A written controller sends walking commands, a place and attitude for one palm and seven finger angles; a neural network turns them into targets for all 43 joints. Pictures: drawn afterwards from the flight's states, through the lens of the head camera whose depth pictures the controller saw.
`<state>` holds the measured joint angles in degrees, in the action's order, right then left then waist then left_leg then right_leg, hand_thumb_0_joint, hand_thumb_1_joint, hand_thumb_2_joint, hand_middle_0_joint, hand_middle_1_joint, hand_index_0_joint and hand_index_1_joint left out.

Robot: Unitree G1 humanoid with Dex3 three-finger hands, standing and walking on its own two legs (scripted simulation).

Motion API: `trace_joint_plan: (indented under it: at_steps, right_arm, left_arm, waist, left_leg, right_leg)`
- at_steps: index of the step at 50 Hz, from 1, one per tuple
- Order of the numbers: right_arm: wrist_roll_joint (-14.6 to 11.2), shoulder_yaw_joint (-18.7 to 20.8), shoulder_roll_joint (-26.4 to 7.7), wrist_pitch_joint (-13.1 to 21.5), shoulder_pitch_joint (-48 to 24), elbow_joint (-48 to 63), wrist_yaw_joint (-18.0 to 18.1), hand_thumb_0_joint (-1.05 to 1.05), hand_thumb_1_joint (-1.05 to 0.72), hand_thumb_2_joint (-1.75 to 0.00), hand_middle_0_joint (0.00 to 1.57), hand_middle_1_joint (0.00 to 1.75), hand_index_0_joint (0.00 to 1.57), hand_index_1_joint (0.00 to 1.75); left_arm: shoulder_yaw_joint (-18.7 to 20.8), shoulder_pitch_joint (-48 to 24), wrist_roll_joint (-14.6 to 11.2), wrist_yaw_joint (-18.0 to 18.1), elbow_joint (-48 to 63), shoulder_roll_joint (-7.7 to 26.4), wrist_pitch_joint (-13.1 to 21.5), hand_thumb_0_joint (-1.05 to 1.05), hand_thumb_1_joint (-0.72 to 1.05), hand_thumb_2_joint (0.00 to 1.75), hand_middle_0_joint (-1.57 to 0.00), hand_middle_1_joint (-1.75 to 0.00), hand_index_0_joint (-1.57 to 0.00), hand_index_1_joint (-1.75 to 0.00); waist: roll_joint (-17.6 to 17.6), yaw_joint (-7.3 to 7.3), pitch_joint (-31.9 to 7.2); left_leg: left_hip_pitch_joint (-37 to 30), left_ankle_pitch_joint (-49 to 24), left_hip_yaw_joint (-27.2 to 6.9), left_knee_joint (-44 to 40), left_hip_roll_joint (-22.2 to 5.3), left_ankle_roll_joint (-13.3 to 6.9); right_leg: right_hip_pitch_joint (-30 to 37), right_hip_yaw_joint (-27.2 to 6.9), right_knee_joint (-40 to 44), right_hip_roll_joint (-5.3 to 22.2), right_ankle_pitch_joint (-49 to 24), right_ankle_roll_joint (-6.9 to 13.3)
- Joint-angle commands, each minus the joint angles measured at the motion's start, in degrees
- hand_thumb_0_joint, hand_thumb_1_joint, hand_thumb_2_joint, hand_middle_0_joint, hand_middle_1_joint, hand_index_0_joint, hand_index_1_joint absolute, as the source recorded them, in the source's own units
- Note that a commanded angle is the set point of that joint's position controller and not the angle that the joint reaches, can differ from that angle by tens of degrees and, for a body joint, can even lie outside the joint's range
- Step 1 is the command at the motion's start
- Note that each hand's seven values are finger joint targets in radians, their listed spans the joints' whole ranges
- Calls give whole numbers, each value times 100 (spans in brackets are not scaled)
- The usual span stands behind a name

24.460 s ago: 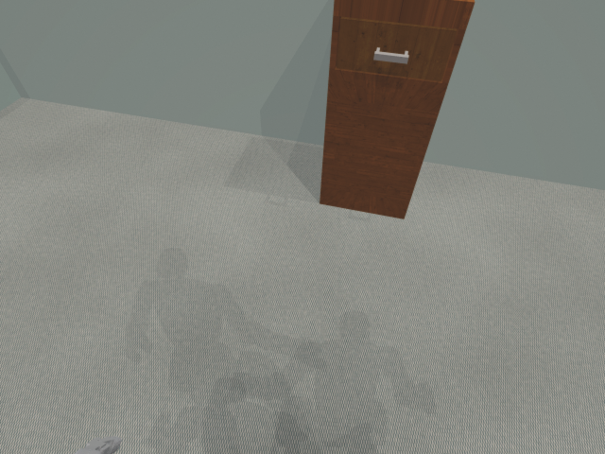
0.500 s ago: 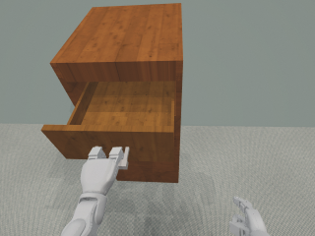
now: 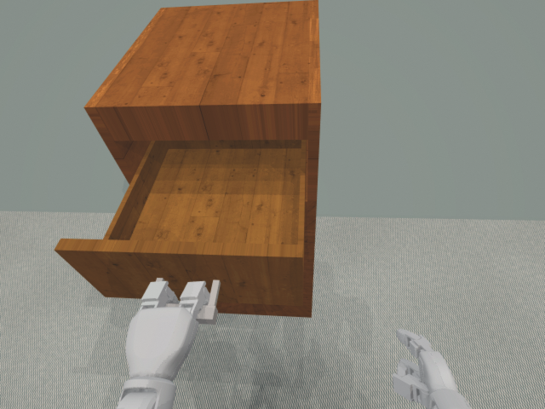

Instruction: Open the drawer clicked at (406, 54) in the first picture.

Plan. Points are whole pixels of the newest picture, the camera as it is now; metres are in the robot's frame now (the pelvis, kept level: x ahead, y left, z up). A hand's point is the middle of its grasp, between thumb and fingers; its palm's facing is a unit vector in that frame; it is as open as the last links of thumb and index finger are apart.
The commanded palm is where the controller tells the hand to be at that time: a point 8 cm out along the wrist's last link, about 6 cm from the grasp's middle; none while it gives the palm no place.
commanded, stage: pull the drawer open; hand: left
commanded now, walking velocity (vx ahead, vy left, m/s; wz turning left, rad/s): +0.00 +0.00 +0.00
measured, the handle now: (183, 299) +0.27 +0.17 +0.01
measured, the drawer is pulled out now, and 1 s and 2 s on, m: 0.24 0.30 0.28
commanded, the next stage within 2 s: open the thumb to release the handle in 0.62 s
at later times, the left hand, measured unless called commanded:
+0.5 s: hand (170, 388) +0.15 +0.16 -0.01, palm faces +0.00 -0.14 -0.99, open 5.6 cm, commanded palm +0.10 +0.18 +0.04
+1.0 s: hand (171, 386) +0.16 +0.16 -0.01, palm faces +0.06 -0.12 -0.99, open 7.2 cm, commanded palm +0.13 +0.17 +0.04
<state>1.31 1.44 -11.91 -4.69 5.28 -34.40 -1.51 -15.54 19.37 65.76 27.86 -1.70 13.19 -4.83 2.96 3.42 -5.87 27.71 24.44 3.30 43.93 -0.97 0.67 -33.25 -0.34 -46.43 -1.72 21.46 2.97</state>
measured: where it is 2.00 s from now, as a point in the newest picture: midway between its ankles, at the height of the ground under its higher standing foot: outside the picture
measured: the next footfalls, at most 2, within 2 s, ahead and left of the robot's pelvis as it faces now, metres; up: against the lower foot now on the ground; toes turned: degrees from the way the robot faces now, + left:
none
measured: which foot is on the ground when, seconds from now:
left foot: down 0.00-1.00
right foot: down 0.00-1.00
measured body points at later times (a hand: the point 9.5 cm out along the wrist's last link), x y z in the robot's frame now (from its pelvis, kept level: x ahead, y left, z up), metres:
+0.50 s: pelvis +0.00 -0.01 -0.01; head +0.03 -0.05 +0.43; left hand +0.15 +0.17 +0.04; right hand +0.22 -0.21 -0.11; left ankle -0.03 +0.13 -0.71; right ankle +0.02 -0.09 -0.71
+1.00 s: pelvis -0.02 -0.01 -0.01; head +0.01 -0.05 +0.43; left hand +0.15 +0.16 +0.04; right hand +0.20 -0.21 -0.12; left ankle -0.03 +0.13 -0.71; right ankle +0.02 -0.09 -0.71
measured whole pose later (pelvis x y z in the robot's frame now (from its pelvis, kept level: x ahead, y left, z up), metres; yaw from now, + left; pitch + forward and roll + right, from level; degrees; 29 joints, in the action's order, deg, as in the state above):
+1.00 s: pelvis -0.02 -0.01 -0.01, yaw +1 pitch +8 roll +2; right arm 2.3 1.6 -12.9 -4.3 5.8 -34.2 -0.4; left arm -16.2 27.3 65.7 32.2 4.1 14.1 -3.5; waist 3.9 4.9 -5.4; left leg 32.0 25.0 2.1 49.0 -0.5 1.0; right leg -37.2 0.6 -51.4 -1.3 22.3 3.5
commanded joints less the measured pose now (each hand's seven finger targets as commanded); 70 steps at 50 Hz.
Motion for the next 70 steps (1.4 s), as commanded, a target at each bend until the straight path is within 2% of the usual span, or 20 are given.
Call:
trace_joint_plan:
  at_steps: [1, 8, 18, 26, 28, 31, 32, 35, 36, 38, 42, 46, 47, 51, 52, 56, 63, 65, 66, 70]
  right_arm:
    - [-17, 137, -448, 321, -765, 995, -80, 0, -90, -90, 20, 30, 20, 30]
    - [43, 110, -432, 332, -789, 1116, -194, 0, -90, -90, 20, 30, 20, 30]
    - [120, 119, -429, 386, -771, 1164, -197, 0, -90, -90, 20, 30, 20, 30]
    - [153, 112, -446, 422, -739, 1279, -221, 0, -90, -90, 20, 30, 20, 30]
    - [146, 90, -425, 458, -735, 1325, -234, 0, -90, -90, 20, 30, 20, 30]
    - [162, 95, -449, 459, -692, 1341, -251, 0, -90, -90, 20, 30, 20, 30]
    - [149, 89, -452, 458, -689, 1369, -223, 0, -90, -90, 20, 30, 20, 30]
    - [175, 73, -431, 488, -701, 1364, -236, 0, -90, -90, 20, 30, 20, 30]
    - [239, 121, -579, 368, -769, 1135, -177, 0, -90, -90, 20, 30, 20, 30]
    - [267, 192, -483, 459, -622, 1212, -75, 0, -90, -90, 20, 30, 20, 30]
    - [165, 209, -511, 400, -672, 1152, -21, 0, -90, -90, 20, 30, 20, 30]
    - [80, 150, -496, 372, -810, 1063, 100, 0, -90, -90, 20, 30, 20, 30]
    - [68, 131, -512, 363, -832, 1063, 134, 0, -90, -90, 20, 30, 20, 30]
    - [37, 73, -468, 362, -933, 994, 203, 0, -90, -90, 20, 30, 20, 30]
    - [31, 67, -482, 365, -932, 979, 235, 0, -90, -90, 20, 30, 20, 30]
    - [31, 44, -433, 378, -959, 935, 264, 0, -90, -90, 20, 30, 20, 30]
    - [59, 49, -432, 382, -951, 920, 221, 0, -90, -90, 20, 30, 20, 30]
    - [60, 65, -429, 376, -946, 896, 223, 0, -90, -90, 20, 30, 20, 30]
    - [73, 64, -425, 373, -968, 856, 215, 0, -90, -90, 20, 30, 20, 30]
    - [71, 85, -438, 382, -941, 842, 231, 0, -90, -90, 20, 30, 20, 30]
  left_arm:
    - [630, 796, -202, 284, 1390, 512, 10, 0, 90, 90, -40, -135, -40, -135]
    - [804, 1657, -216, 384, 1822, 633, 229, 0, 90, 90, -40, -135, -40, -135]
    - [987, 1975, -126, 617, 2054, 770, 356, 0, 90, 90, -40, -135, -40, -135]
    - [911, 2256, -205, 539, 2299, 746, 435, 0, 90, 90, -40, -135, -40, -135]
    - [956, 2651, -236, 531, 2352, 772, 502, 0, 90, 90, -40, -135, -40, -135]
    - [972, 2643, -272, 475, 2421, 796, 552, 0, 90, 90, -40, -135, -40, -135]
    - [1169, 2791, -309, 491, 2412, 937, 570, 0, 90, 90, -40, -135, -40, -135]
    - [1090, 3015, -327, 495, 2443, 818, 665, 0, 90, 90, -40, -135, -40, -135]
    - [911, 823, -96, 590, 2317, 847, 527, 0, 90, 90, -40, -135, -40, -135]
    - [1119, 1123, -6, 766, 2049, 875, 475, 0, 76, 84, -39, -134, -39, -134]
    - [828, 687, -72, 773, 1907, 690, 172, 0, 48, 72, -37, -130, -37, -130]
    - [673, 434, -113, 665, 1623, 679, -21, 0, 20, 60, -35, -127, -35, -127]
    - [795, 311, -113, 638, 1637, 814, -40, 0, 13, 57, -35, -127, -35, -127]
    - [485, 23, -101, 453, 1407, 615, -81, 0, -15, 45, -32, -124, -32, -124]
    - [673, -80, -102, 431, 1348, 788, -68, 0, -22, 42, -32, -123, -32, -123]
    - [570, -161, -110, 311, 1201, 684, 4, 0, -50, 30, -30, -120, -30, -120]
    - [494, -339, -67, 288, 1167, 588, 111, 0, -50, 30, -30, -120, -30, -120]
    - [482, -508, -64, 291, 1084, 587, 100, 0, -50, 30, -30, -120, -30, -120]
    - [241, -752, -9, 288, 971, 394, 88, 0, -50, 30, -30, -120, -30, -120]
    - [233, -986, 24, 329, 909, 421, 22, 0, -50, 30, -30, -120, -30, -120]
  waist:
    - [-653, 250, -1160]
    - [-570, 275, -1072]
    - [-520, 268, -1151]
    - [-699, 251, -937]
    - [-610, 332, -951]
    - [-699, 279, -861]
    - [-675, 328, -897]
    - [-626, 340, -914]
    - [-623, -155, -755]
    - [-569, 91, -896]
    - [-508, 26, -1138]
    - [-877, 73, -897]
    - [-888, 83, -921]
    - [-844, 99, -601]
    - [-840, 103, -582]
    - [-724, 159, -459]
    - [-542, 151, -536]
    - [-729, 111, -445]
    - [-675, 30, -428]
    - [-705, 69, -676]
  left_leg:
    - [-88, -1763, -157, -328, 383, -118]
    - [58, -1756, -154, -133, 379, -104]
    - [139, -1460, -209, 112, 400, -106]
    - [284, -1091, -227, 190, 414, -158]
    - [263, -1108, -224, 193, 426, -137]
    - [358, -1046, -225, 221, 422, -154]
    - [414, -1040, -220, 208, 414, -147]
    - [482, -1045, -215, 243, 445, -141]
    - [563, -753, -308, 357, 433, -162]
    - [392, -681, -268, 367, 430, -166]
    - [209, -656, -261, 215, 395, -182]
    - [229, -504, -214, 19, 422, -219]
    - [160, -522, -214, -18, 423, -221]
    - [54, -368, -183, -183, 433, -233]
    - [12, -355, -190, -227, 424, -229]
    - [-45, -307, -176, -331, 451, -212]
    - [-147, -401, -206, -401, 437, -186]
    - [-110, -298, -209, -410, 427, -200]
    - [-102, -287, -213, -360, 438, -201]
    - [-148, -324, -224, -386, 421, -215]
  right_leg:
    - [1291, -353, 539, -16, -2512, 1]
    - [1170, -499, 401, -16, -2772, 8]
    - [749, -638, 299, -38, -2232, 47]
    - [550, -690, 457, 18, -1519, 28]
    - [571, -744, 436, 7, -1488, 58]
    - [528, -763, 473, 42, -1476, 37]
    - [656, -779, 488, 42, -1540, 44]
    - [653, -840, 410, 54, -1748, 54]
    - [34, -869, 425, 98, -1286, 16]
    - [80, -805, 524, 54, -866, 44]
    - [233, -531, 558, 35, -680, 10]
    - [474, -497, 810, 89, -530, -67]
    - [534, -570, 891, 87, -517, -52]
    - [511, -509, 1106, 109, -70, -80]
    - [525, -585, 1197, 104, 20, -67]
    - [590, -579, 1298, 116, 203, -69]
    - [577, -528, 1272, 95, 126, -38]
    - [534, -497, 1334, 112, 287, -61]
    - [412, -505, 1320, 112, 302, -65]
    - [500, -430, 1253, 116, 241, -63]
